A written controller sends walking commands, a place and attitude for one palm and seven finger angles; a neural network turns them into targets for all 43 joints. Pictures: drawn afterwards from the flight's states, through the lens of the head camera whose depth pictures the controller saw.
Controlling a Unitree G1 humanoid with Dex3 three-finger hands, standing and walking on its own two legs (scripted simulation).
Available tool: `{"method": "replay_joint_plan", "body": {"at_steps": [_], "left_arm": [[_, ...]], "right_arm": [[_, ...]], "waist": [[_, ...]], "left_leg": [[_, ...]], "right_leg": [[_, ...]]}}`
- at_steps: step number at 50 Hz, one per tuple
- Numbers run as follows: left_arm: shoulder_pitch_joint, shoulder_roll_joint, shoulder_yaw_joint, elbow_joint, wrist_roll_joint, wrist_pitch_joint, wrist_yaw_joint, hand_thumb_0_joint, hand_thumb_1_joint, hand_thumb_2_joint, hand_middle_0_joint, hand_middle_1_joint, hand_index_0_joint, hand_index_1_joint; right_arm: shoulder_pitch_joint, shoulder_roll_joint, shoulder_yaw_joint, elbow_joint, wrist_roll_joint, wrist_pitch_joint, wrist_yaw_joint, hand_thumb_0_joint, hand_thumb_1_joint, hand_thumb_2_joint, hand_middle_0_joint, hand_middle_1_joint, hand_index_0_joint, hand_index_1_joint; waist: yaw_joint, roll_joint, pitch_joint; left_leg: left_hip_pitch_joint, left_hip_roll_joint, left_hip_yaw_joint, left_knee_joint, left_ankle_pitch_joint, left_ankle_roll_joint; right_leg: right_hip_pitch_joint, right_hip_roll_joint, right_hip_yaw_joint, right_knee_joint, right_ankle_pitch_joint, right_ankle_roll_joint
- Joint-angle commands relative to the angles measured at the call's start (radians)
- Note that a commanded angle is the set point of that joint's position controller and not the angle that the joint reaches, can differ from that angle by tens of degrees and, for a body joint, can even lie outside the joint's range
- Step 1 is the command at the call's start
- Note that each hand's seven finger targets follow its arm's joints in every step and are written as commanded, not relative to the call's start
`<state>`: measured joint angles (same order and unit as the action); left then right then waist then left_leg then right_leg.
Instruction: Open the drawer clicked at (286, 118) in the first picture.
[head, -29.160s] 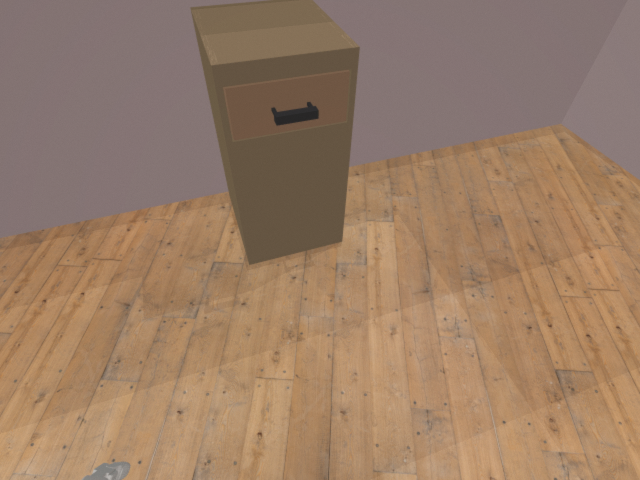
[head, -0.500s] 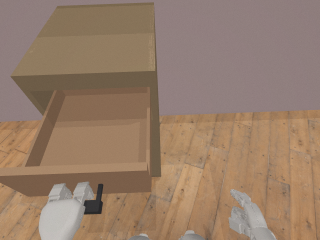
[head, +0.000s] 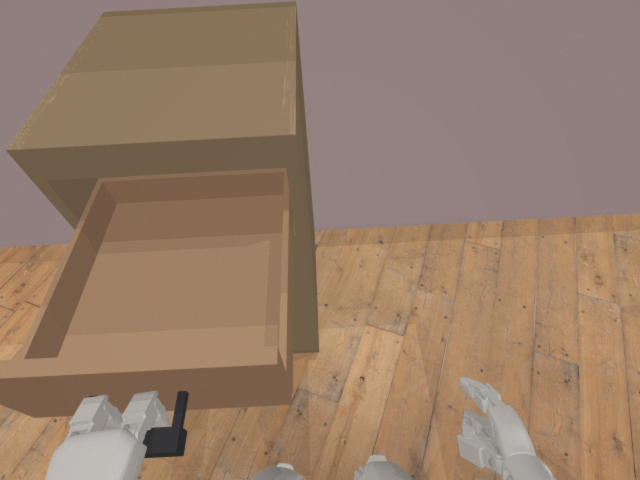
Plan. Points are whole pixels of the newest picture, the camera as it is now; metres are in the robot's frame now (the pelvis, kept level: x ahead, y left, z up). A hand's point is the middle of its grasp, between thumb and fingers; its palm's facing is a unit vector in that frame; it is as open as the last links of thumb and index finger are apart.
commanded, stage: pull the drawer open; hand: left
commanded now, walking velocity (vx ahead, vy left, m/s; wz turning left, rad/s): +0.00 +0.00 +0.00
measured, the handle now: (132, 422) +0.19 +0.24 -0.01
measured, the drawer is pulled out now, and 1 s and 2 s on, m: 0.30 0.30 0.29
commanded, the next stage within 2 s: open the thumb to release the handle in 0.24 s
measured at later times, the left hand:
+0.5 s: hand out of the picture +0.13 +0.24 -0.03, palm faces -0.07 -0.09 -0.99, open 6.4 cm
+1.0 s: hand (124, 478) +0.14 +0.24 -0.03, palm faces -0.03 -0.06 -1.00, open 13.5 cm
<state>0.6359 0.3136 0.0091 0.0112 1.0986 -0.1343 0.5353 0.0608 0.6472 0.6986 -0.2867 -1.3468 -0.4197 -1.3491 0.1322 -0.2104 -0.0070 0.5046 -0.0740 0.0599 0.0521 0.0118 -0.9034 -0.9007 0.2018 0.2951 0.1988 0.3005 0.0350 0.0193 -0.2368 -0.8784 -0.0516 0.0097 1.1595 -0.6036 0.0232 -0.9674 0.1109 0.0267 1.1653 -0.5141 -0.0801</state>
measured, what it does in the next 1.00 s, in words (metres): stands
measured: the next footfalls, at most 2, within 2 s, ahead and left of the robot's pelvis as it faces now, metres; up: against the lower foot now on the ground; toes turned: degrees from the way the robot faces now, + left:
none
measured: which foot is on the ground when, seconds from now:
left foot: down 0.00-1.00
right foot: down 0.00-1.00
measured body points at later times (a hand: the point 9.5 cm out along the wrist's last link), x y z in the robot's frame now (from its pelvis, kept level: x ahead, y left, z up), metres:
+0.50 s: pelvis +0.00 +0.00 -0.01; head +0.07 -0.03 +0.43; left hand +0.13 +0.24 +0.03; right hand +0.22 -0.21 -0.12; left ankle -0.03 +0.11 -0.65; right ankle +0.02 -0.07 -0.65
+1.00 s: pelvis -0.03 -0.01 +0.00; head +0.04 -0.04 +0.44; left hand +0.13 +0.24 +0.03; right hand +0.19 -0.24 -0.11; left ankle -0.03 +0.11 -0.65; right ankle +0.02 -0.07 -0.65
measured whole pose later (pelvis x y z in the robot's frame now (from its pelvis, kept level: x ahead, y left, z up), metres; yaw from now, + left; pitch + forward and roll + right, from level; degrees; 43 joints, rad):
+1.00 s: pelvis -0.03 -0.01 +0.00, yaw +2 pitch +18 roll +2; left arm 0.47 0.33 -0.01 0.14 1.11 -0.14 0.62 0.00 -0.44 0.32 -0.36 -1.25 -0.33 -1.21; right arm 0.14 -0.24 -0.03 0.55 -0.05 0.06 -0.02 0.01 -0.90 -0.90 0.20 0.30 0.20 0.30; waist 0.06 0.03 -0.22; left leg -0.93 -0.06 -0.04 1.16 -0.55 0.00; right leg -1.00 0.09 -0.02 1.16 -0.47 -0.10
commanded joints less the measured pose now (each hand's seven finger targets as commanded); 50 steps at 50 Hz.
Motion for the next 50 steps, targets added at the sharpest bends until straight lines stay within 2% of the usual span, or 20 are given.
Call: {"method": "replay_joint_plan", "body": {"at_steps": [1, 2, 4, 8, 9, 10, 12, 16, 17, 18, 19, 20, 23, 31, 37, 41, 42, 46, 47, 50], "left_arm": [[0.338, 0.124, 0.093, -0.209, -0.032, -0.046, 0.06, 0.0, 0.9, 0.9, -0.4, -1.35, -0.4, -1.35], [0.344, 0.141, 0.126, -0.19, -0.035, -0.053, 0.062, 0.0, 0.9, 0.9, -0.4, -1.35, -0.4, -1.35], [0.35, 0.132, 0.13, -0.165, -0.032, -0.065, 0.062, 0.0, 0.9, 0.9, -0.4, -1.35, -0.4, -1.35], [0.34, 0.153, 0.153, -0.183, -0.022, -0.084, 0.071, 0.0, 0.9, 0.9, -0.4, -1.35, -0.4, -1.35], [0.34, 0.139, 0.145, -0.176, -0.024, -0.085, 0.072, 0.0, 0.9, 0.9, -0.4, -1.35, -0.4, -1.35], [0.339, 0.153, 0.16, -0.195, -0.021, -0.091, 0.075, 0.0, 0.9, 0.9, -0.4, -1.35, -0.4, -1.35], [0.343, 0.149, 0.161, -0.195, -0.023, -0.091, 0.075, 0.0, 0.9, 0.9, -0.4, -1.35, -0.4, -1.35], [0.339, 0.15, 0.161, -0.196, -0.028, -0.084, 0.074, 0.0, 0.9, 0.9, -0.4, -1.35, -0.4, -1.35], [0.019, 0.159, 0.118, -0.225, -0.003, -0.074, 0.09, 0.0, 0.9, 0.9, -0.4, -1.35, -0.4, -1.35], [0.013, 0.172, 0.158, -0.223, 0.009, -0.081, 0.105, 0.0, 0.83, 0.87, -0.395, -1.342, -0.395, -1.342], [0.086, 0.148, 0.15, -0.147, 0.009, -0.08, 0.105, 0.0, 0.76, 0.84, -0.39, -1.335, -0.39, -1.335], [0.095, 0.163, 0.158, -0.159, 0.006, -0.078, 0.108, 0.0, 0.69, 0.81, -0.385, -1.327, -0.385, -1.327], [0.102, 0.164, 0.158, -0.171, -0.015, -0.06, 0.106, 0.0, 0.48, 0.72, -0.37, -1.305, -0.37, -1.305], [-0.019, 0.152, 0.101, -0.128, -0.017, -0.011, 0.093, 0.0, -0.08, 0.48, -0.33, -1.245, -0.33, -1.245], [-0.082, 0.188, 0.127, -0.078, -0.017, 0.006, 0.097, 0.0, -0.5, 0.3, -0.3, -1.2, -0.3, -1.2], [-0.158, 0.188, 0.11, -0.05, -0.014, 0.013, 0.1, 0.0, -0.5, 0.3, -0.3, -1.2, -0.3, -1.2], [-0.164, 0.204, 0.132, -0.043, -0.021, 0.014, 0.102, 0.0, -0.5, 0.3, -0.3, -1.2, -0.3, -1.2], [-0.179, 0.196, 0.118, -0.029, -0.02, 0.013, 0.105, 0.0, -0.5, 0.3, -0.3, -1.2, -0.3, -1.2], [-0.21, 0.186, 0.11, 0.031, -0.016, 0.017, 0.105, 0.0, -0.5, 0.3, -0.3, -1.2, -0.3, -1.2], [-0.244, 0.188, 0.107, 0.021, -0.012, 0.008, 0.109, 0.0, -0.5, 0.3, -0.3, -1.2, -0.3, -1.2]], "right_arm": [[-0.116, -0.089, -0.035, -0.168, 0.004, -0.049, 0.001, 0.0, -0.9, -0.9, 0.2, 0.3, 0.2, 0.3], [-0.123, -0.084, -0.034, -0.164, 0.006, -0.045, -0.002, 0.0, -0.9, -0.9, 0.2, 0.3, 0.2, 0.3], [-0.123, -0.082, -0.039, -0.156, 0.004, -0.045, -0.003, 0.0, -0.9, -0.9, 0.2, 0.3, 0.2, 0.3], [-0.12, -0.084, -0.04, -0.158, -0.001, -0.046, 0.001, 0.0, -0.9, -0.9, 0.2, 0.3, 0.2, 0.3], [-0.118, -0.083, -0.044, -0.153, -0.001, -0.047, 0.0, 0.0, -0.9, -0.9, 0.2, 0.3, 0.2, 0.3], [-0.118, -0.085, -0.045, -0.154, -0.003, -0.047, 0.002, 0.0, -0.9, -0.9, 0.2, 0.3, 0.2, 0.3], [-0.116, -0.082, -0.044, -0.153, -0.002, -0.045, 0.002, 0.0, -0.9, -0.9, 0.2, 0.3, 0.2, 0.3], [-0.117, -0.085, -0.048, -0.152, -0.002, -0.04, 0.001, 0.0, -0.9, -0.9, 0.2, 0.3, 0.2, 0.3], [-0.103, -0.117, -0.048, -0.141, -0.013, -0.033, -0.006, 0.0, -0.9, -0.9, 0.2, 0.3, 0.2, 0.3], [-0.097, -0.11, -0.057, -0.138, -0.017, -0.04, -0.013, 0.0, -0.9, -0.9, 0.2, 0.3, 0.2, 0.3], [-0.093, -0.1, -0.054, -0.132, -0.012, -0.047, -0.019, 0.0, -0.9, -0.9, 0.2, 0.3, 0.2, 0.3], [-0.093, -0.108, -0.052, -0.137, -0.015, -0.051, -0.016, 0.0, -0.9, -0.9, 0.2, 0.3, 0.2, 0.3], [-0.081, -0.107, -0.056, -0.143, -0.008, -0.047, -0.02, 0.0, -0.9, -0.9, 0.2, 0.3, 0.2, 0.3], [-0.093, -0.108, -0.048, -0.143, 0.012, -0.034, -0.043, 0.0, -0.9, -0.9, 0.2, 0.3, 0.2, 0.3], [-0.1, -0.111, -0.042, -0.139, 0.023, -0.033, -0.058, 0.0, -0.9, -0.9, 0.2, 0.3, 0.2, 0.3], [-0.095, -0.113, -0.047, -0.128, 0.027, -0.039, -0.067, 0.0, -0.9, -0.9, 0.2, 0.3, 0.2, 0.3], [-0.094, -0.115, -0.045, -0.123, 0.027, -0.04, -0.069, 0.0, -0.9, -0.9, 0.2, 0.3, 0.2, 0.3], [-0.096, -0.113, -0.051, -0.117, 0.031, -0.047, -0.073, 0.0, -0.9, -0.9, 0.2, 0.3, 0.2, 0.3], [-0.092, -0.114, -0.046, -0.105, 0.029, -0.048, -0.075, 0.0, -0.9, -0.9, 0.2, 0.3, 0.2, 0.3], [-0.098, -0.118, -0.053, -0.101, 0.028, -0.055, -0.077, 0.0, -0.9, -0.9, 0.2, 0.3, 0.2, 0.3]], "waist": [[0.079, 0.009, -0.154], [0.08, -0.013, -0.148], [0.076, -0.038, -0.121], [0.089, 0.002, -0.165], [0.081, 0.002, -0.156], [0.09, 0.003, -0.188], [0.085, 0.017, -0.194], [0.078, -0.007, -0.179], [-0.007, -0.021, -0.146], [0.028, -0.001, -0.191], [0.032, 0.006, -0.157], [0.044, -0.003, -0.205], [0.044, -0.02, -0.255], [0.019, -0.046, -0.157], [0.018, -0.041, -0.13], [0.009, -0.019, -0.1], [0.009, -0.038, -0.122], [0.013, -0.022, -0.129], [-0.007, -0.055, -0.102], [0.004, -0.054, -0.133]], "left_leg": [[0.1, -0.008, -0.025, -0.13, 0.407, 0.007], [0.076, -0.008, -0.028, -0.134, 0.403, 0.008], [0.047, -0.008, -0.026, -0.126, 0.368, 0.009], [0.059, -0.012, -0.021, -0.116, 0.371, 0.006], [0.054, -0.008, -0.021, -0.113, 0.368, 0.008], [0.065, -0.01, -0.021, -0.106, 0.388, 0.005], [0.071, -0.007, -0.023, -0.111, 0.416, 0.003], [0.06, -0.009, -0.021, -0.101, 0.396, 0.005], [0.04, -0.005, -0.045, -0.068, 0.357, 0.006], [0.049, -0.001, -0.038, -0.068, 0.349, 0.004], [0.043, -0.003, -0.036, -0.074, 0.347, 0.006], [0.062, -0.002, -0.036, -0.07, 0.365, 0.001], [0.08, -0.006, -0.031, -0.074, 0.383, -0.001], [0.033, -0.003, -0.026, -0.108, 0.253, 0.016], [0.002, -0.006, -0.025, -0.126, 0.196, 0.024], [-0.011, -0.008, -0.021, -0.121, 0.151, 0.024], [-0.022, -0.006, -0.021, -0.121, 0.153, 0.026], [-0.027, -0.011, -0.02, -0.12, 0.142, 0.023], [-0.052, -0.007, -0.023, -0.112, 0.132, 0.026], [-0.066, -0.008, -0.019, -0.096, 0.121, 0.025]], "right_leg": [[0.249, -0.057, 0.072, -0.181, 0.441, -0.008], [0.264, -0.055, 0.069, -0.18, 0.446, -0.009], [0.253, -0.058, 0.074, -0.18, 0.443, -0.006], [0.23, -0.059, 0.078, -0.164, 0.41, -0.008], [0.229, -0.058, 0.066, -0.165, 0.419, -0.008], [0.223, -0.057, 0.078, -0.157, 0.431, -0.009], [0.225, -0.053, 0.053, -0.147, 0.441, -0.011], [0.227, -0.055, 0.063, -0.155, 0.448, -0.005], [0.108, -0.061, 0.071, -0.139, 0.399, 0.0], [0.11, -0.06, 0.062, -0.128, 0.359, 0.004], [0.128, -0.058, 0.033, -0.132, 0.361, 0.002], [0.118, -0.057, 0.048, -0.125, 0.359, 0.0], [0.168, -0.061, 0.049, -0.133, 0.392, 0.006], [0.186, -0.072, 0.051, -0.204, 0.257, 0.017], [0.221, -0.076, 0.083, -0.247, 0.179, 0.017], [0.199, -0.083, 0.1, -0.276, 0.09, 0.022], [0.225, -0.086, 0.115, -0.281, 0.097, 0.022], [0.231, -0.09, 0.129, -0.288, 0.07, 0.022], [0.201, -0.088, 0.114, -0.28, 0.066, 0.023], [0.201, -0.095, 0.134, -0.281, 0.045, 0.027]]}}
